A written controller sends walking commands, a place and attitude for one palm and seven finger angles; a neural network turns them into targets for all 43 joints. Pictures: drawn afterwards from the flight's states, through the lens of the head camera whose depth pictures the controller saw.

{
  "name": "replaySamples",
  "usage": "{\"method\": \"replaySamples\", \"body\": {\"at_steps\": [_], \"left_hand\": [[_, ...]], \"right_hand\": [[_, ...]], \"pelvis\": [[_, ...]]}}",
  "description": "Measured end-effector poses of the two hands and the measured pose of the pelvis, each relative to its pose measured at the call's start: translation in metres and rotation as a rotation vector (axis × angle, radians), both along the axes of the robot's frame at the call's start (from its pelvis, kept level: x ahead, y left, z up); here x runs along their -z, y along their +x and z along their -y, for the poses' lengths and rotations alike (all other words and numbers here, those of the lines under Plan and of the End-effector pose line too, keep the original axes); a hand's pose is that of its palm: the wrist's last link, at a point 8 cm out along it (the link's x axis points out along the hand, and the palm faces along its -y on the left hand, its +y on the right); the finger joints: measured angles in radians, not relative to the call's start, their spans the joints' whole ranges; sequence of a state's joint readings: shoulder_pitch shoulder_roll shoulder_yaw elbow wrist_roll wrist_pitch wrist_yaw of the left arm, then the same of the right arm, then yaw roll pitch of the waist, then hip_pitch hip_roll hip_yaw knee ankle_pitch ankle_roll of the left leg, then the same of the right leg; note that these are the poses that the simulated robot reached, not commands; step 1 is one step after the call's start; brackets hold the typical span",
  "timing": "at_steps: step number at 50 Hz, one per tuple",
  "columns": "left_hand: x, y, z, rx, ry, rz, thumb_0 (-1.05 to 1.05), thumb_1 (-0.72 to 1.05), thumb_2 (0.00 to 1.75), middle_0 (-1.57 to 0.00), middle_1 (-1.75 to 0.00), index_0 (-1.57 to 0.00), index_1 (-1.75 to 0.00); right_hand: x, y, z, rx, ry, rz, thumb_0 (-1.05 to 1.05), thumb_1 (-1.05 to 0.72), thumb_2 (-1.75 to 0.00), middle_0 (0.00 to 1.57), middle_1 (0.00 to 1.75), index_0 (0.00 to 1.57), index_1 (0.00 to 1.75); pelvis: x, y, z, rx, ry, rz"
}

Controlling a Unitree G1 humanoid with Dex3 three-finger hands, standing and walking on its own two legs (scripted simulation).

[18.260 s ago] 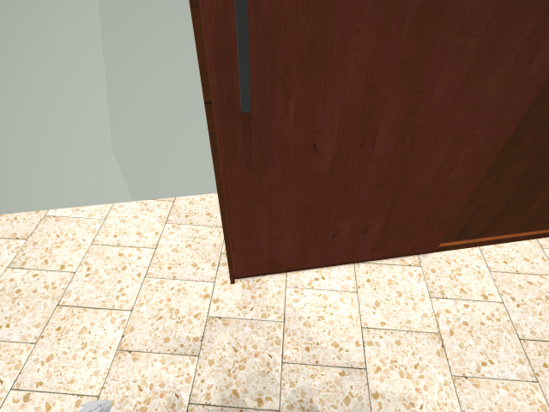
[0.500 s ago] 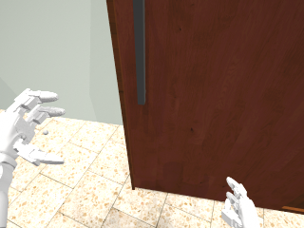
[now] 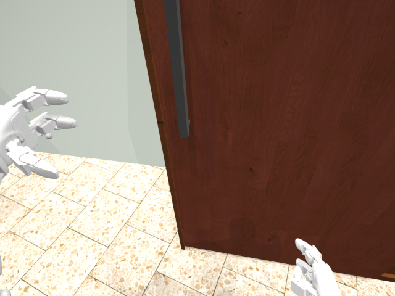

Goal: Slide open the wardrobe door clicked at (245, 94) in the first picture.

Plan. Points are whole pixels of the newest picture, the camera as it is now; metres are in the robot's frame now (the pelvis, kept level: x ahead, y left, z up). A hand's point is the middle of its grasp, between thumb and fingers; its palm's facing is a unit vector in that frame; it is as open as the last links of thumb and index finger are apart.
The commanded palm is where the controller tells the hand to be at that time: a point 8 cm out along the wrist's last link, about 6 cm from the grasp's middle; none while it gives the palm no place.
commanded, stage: raise the hand with hooked fingers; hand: left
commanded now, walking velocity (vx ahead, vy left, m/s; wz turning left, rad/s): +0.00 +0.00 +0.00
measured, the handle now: (181, 73) +0.51 +0.10 +0.24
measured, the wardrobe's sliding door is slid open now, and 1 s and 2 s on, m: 0.00 0.00 0.00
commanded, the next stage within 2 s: move the hooked fingers beside the handle in 0.36 s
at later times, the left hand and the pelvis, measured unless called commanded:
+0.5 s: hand (76, 134) +0.30 +0.25 +0.22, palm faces -0.06 -0.99 -0.14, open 14.0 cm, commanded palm +0.27 +0.30 +0.24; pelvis +0.02 -0.01 +0.00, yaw -1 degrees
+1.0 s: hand (86, 118) +0.35 +0.25 +0.23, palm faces +0.01 -1.00 -0.06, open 14.0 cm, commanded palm +0.32 +0.28 +0.23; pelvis +0.02 -0.01 +0.00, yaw -1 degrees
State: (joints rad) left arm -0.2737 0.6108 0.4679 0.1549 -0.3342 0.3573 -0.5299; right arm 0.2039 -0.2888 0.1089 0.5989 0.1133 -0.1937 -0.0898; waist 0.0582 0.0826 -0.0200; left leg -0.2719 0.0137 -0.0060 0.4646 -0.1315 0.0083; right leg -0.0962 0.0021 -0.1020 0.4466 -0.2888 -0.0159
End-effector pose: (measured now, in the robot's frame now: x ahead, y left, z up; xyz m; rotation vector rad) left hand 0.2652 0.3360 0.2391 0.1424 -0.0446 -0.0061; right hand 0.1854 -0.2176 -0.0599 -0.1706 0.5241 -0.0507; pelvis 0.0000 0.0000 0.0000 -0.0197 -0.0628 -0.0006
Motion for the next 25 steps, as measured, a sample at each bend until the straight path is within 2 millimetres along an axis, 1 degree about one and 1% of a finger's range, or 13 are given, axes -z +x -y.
{"method": "replaySamples", "body": {"at_steps": [2,4,7,9,11,13,16,19,21,25], "left_hand": [[0.010,0.002,0.011,0.035,-0.001,-0.025,-0.01,-0.50,0.30,-0.30,-1.20,-0.30,-1.20],[0.016,0.002,0.021,0.065,-0.002,-0.013,-0.01,-0.50,0.30,-0.30,-1.20,-0.30,-1.20],[0.014,0.001,0.031,0.076,-0.004,0.057,-0.01,-0.50,0.30,-0.30,-1.20,-0.30,-1.20],[0.007,0.000,0.030,0.054,-0.003,0.105,-0.01,-0.50,0.30,-0.30,-1.20,-0.30,-1.20],[0.000,0.001,0.025,0.021,-0.006,0.131,-0.01,-0.50,0.30,-0.31,-1.20,-0.30,-1.20],[-0.003,0.003,0.020,-0.012,-0.012,0.123,-0.01,-0.50,0.30,-0.31,-1.20,-0.30,-1.20],[0.000,0.010,0.016,-0.031,-0.018,0.058,-0.01,-0.50,0.30,-0.30,-1.20,-0.30,-1.20],[0.010,0.016,0.021,-0.009,-0.012,-0.005,-0.01,-0.50,0.30,-0.30,-1.20,-0.30,-1.20],[0.014,0.019,0.028,0.020,-0.008,-0.011,-0.01,-0.50,0.30,-0.30,-1.20,-0.30,-1.20],[0.010,0.020,0.036,0.062,-0.007,0.056,-0.01,-0.50,0.30,-0.30,-1.20,-0.30,-1.20]], "right_hand": [[0.000,-0.001,0.006,0.012,-0.002,0.000,0.01,-0.90,-0.90,0.21,0.30,0.20,0.30],[-0.001,-0.001,0.011,0.022,-0.008,0.002,0.01,-0.90,-0.90,0.21,0.30,0.20,0.30],[-0.004,0.000,0.016,0.032,-0.019,0.013,0.01,-0.90,-0.90,0.20,0.29,0.20,0.30],[-0.006,0.002,0.018,0.032,-0.024,0.020,0.01,-0.90,-0.90,0.20,0.29,0.20,0.30],[-0.007,0.005,0.019,0.031,-0.024,0.024,0.01,-0.90,-0.90,0.20,0.29,0.20,0.30],[-0.007,0.008,0.019,0.028,-0.019,0.023,0.01,-0.90,-0.90,0.20,0.29,0.20,0.30],[-0.003,0.014,0.020,0.024,-0.009,0.015,0.01,-0.90,-0.90,0.20,0.29,0.20,0.30],[-0.001,0.019,0.019,0.023,0.001,0.009,0.01,-0.90,-0.90,0.20,0.29,0.20,0.30],[0.000,0.022,0.018,0.026,0.004,0.008,0.01,-0.90,-0.90,0.20,0.29,0.20,0.30],[-0.003,0.027,0.016,0.030,0.005,0.016,0.01,-0.90,-0.90,0.20,0.29,0.20,0.30]], "pelvis": [[0.000,0.001,0.001,0.006,0.001,-0.002],[0.000,0.003,0.003,0.012,0.003,-0.001],[0.000,0.006,0.006,0.017,0.005,0.004],[0.000,0.009,0.009,0.017,0.006,0.007],[0.000,0.011,0.011,0.016,0.007,0.008],[0.000,0.012,0.013,0.014,0.007,0.007],[0.001,0.014,0.013,0.010,0.008,-0.002],[0.001,0.016,0.013,0.012,0.009,-0.013],[0.001,0.018,0.012,0.016,0.011,-0.017],[0.001,0.024,0.012,0.022,0.015,-0.018]]}}
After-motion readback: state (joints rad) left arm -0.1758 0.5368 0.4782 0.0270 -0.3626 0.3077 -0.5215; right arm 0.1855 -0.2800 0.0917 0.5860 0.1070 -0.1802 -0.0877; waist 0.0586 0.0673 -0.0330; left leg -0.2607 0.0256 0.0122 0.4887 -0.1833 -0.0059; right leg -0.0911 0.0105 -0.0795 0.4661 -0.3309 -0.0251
